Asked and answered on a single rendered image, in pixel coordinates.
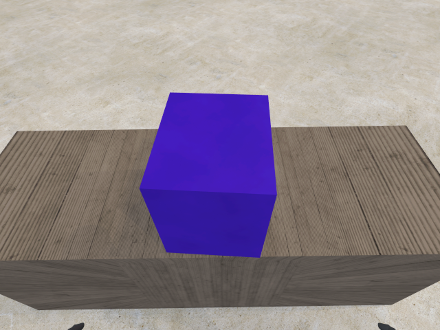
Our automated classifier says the carton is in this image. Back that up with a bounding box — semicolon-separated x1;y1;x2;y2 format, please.
140;92;277;258

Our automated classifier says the pedestal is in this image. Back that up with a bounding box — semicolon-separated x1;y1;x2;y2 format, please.
0;125;440;310

